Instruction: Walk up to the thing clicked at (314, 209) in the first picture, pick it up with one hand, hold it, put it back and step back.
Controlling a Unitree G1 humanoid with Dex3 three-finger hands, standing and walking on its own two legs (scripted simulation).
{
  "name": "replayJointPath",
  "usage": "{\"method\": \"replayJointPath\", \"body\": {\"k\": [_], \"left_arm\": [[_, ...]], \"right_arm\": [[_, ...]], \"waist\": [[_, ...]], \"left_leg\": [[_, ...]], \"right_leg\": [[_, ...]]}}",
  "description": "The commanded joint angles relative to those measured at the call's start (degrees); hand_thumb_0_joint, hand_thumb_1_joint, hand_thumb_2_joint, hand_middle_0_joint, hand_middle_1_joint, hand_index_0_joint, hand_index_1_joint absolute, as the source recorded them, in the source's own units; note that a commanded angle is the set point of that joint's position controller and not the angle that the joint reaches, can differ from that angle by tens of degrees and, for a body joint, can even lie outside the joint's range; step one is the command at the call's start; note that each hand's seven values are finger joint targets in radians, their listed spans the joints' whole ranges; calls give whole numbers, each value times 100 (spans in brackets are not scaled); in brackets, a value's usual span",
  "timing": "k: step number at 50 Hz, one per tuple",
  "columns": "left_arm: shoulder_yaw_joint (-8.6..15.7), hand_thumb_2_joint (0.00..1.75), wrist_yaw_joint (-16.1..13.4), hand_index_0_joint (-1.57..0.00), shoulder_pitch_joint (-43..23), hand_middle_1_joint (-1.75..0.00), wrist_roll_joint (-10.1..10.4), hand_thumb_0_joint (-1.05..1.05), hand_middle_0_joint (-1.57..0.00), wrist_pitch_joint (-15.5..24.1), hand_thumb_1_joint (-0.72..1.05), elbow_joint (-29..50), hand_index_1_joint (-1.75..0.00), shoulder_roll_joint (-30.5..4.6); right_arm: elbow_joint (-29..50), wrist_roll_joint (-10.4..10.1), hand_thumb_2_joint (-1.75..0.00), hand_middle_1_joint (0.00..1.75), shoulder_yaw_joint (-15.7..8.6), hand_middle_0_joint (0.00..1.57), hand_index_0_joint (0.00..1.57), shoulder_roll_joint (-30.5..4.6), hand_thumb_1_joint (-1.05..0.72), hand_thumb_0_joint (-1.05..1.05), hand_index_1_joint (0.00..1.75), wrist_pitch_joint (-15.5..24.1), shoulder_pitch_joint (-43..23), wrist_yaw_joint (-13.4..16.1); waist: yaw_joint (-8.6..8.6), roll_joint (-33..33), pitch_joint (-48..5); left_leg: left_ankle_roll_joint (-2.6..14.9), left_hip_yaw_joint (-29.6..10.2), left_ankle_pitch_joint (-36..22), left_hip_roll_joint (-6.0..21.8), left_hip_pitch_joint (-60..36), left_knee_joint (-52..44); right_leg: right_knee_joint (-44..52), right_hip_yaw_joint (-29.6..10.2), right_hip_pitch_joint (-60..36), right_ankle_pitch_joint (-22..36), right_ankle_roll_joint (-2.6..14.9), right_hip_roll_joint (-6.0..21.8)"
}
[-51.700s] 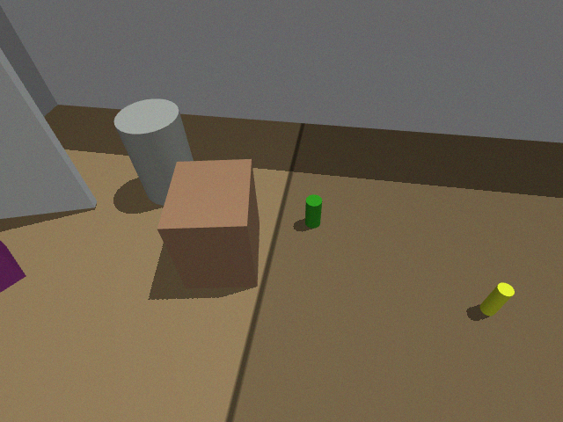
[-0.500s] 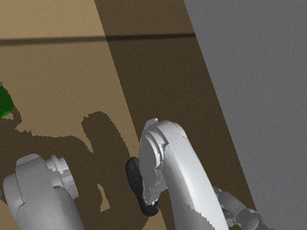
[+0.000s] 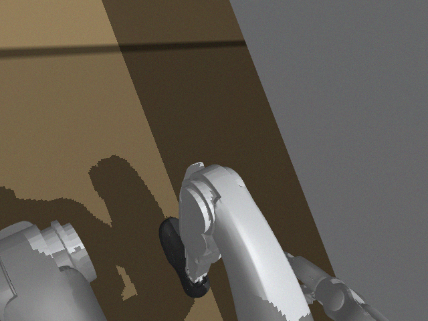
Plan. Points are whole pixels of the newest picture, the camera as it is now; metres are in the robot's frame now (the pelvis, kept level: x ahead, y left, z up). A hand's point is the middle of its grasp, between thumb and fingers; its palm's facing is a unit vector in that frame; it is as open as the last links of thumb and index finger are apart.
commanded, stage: open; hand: left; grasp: from the side
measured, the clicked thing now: out of the picture +0.49 +0.28 -0.23
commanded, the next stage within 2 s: withdraw in 0.52 s
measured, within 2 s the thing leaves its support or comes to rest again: rests again in 0.06 s
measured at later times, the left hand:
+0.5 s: hand out of the picture +0.53 +0.29 -0.13, palm faces +0.26 -0.96 -0.04, open 11.9 cm
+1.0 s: hand out of the picture +0.54 +0.34 -0.10, palm faces +0.33 -0.94 -0.08, open 16.4 cm
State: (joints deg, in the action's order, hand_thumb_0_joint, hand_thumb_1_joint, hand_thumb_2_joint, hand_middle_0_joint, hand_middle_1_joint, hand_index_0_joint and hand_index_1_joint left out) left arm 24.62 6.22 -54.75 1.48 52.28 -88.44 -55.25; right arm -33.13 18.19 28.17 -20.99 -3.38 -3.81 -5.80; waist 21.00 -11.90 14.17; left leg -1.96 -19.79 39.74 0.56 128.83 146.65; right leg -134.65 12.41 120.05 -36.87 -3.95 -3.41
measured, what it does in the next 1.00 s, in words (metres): stands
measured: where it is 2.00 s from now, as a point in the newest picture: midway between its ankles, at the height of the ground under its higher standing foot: (141, 303)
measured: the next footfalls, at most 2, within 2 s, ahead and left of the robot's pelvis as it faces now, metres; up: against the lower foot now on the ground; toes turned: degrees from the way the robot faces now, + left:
none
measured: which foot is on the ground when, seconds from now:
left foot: down 0.00-1.00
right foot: down 0.00-1.00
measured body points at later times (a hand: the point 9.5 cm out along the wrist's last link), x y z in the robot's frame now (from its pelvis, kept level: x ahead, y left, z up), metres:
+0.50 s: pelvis +0.00 +0.00 +0.00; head +0.27 +0.16 +0.33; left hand +0.51 +0.34 -0.13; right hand +0.09 -0.26 -0.05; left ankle +0.08 +0.13 -0.27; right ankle +0.13 -0.12 -0.27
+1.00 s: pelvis +0.00 +0.01 +0.01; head +0.27 +0.16 +0.33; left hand +0.52 +0.39 -0.09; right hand +0.10 -0.26 -0.04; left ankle +0.08 +0.13 -0.27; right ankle +0.13 -0.12 -0.27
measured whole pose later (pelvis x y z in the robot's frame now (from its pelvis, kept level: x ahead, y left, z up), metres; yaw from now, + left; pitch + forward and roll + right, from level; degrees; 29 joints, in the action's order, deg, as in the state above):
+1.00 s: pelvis +0.00 +0.01 +0.01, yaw -1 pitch +21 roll -17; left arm 29.7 8.0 -59.3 -0.8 46.5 -83.0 -64.3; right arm -30.4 16.4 29.0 -20.6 -8.4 -3.3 -3.7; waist 21.8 -11.7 14.5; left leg -0.3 -19.0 39.9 1.8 129.8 145.8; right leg -132.9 12.0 120.7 -36.3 -4.6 -4.2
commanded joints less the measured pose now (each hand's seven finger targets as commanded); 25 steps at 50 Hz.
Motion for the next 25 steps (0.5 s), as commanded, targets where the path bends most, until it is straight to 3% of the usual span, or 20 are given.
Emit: {"method": "replayJointPath", "body": {"k": [1, 5, 8, 11, 13, 18, 25], "left_arm": [[87, 71, 8, -108, -2084, -101, 121, 0, -105, 595, -1, 1200, -98, -986], [-51, 57, -15, -96, -1776, -84, -119, 0, -94, 441, -5, 614, -81, -847], [11, 50, -54, -74, -1711, -67, -194, 0, -73, 339, -15, 465, -66, -968], [176, 47, -119, -69, -1717, -62, -85, 0, -69, 304, -16, 624, -61, -1094], [297, 46, -120, -68, -1716, -61, -10, 0, -68, 337, -18, 733, -61, -1178], [151, 36, -49, -55, -1772, -48, -55, 0, -55, 412, -14, 898, -47, -1077], [102, 25, 13, -37, -1832, -32, -2, 0, -37, 347, -23, 926, -31, -1085]], "right_arm": [[-51, 42, -89, 30, -553, 20, 20, -1959, -91, 0, 30, -110, 480, 143], [-8, 33, -89, 30, -538, 20, 20, -1925, -91, 0, 30, -179, 461, 152], [63, 30, -89, 30, -485, 20, 20, -1954, -89, 0, 30, -285, 519, 151], [174, 13, -90, 30, -469, 20, 20, -1959, -90, 0, 30, -343, 504, 153], [223, 19, -90, 30, -457, 20, 20, -1983, -90, 0, 30, -343, 529, 154], [207, 42, -90, 30, -449, 20, 20, -1925, -90, 0, 30, -320, 487, 158], [151, 16, -90, 30, -426, 20, 20, -1917, -89, 0, 30, -348, 614, 140]], "waist": [[707, 3440, -3556], [751, 3310, -3078], [720, 3247, -3070], [656, 3156, -3274], [701, 3139, -3393], [782, 3203, -3263], [732, 3228, -3380]], "left_leg": [[113, 562, -866, 330, -2700, -1554], [98, 518, -599, 349, -2573, -1726], [73, 380, -684, 387, -2730, -1817], [108, 409, -830, 381, -2661, -1742], [131, 429, -931, 377, -2608, -1684], [149, 452, -982, 390, -2508, -1620], [157, 492, -845, 381, -2492, -1621]], "right_leg": [[1123, 445, -1853, 1377, 365, -192], [1167, 547, -1488, 1101, 403, -188], [1138, 633, -1414, 1154, 392, -182], [1131, 588, -1666, 1275, 376, -203], [1138, 597, -1875, 1360, 350, -227], [1123, 571, -1885, 1448, 353, -241], [1189, 558, -1975, 1352, 361, -243]]}}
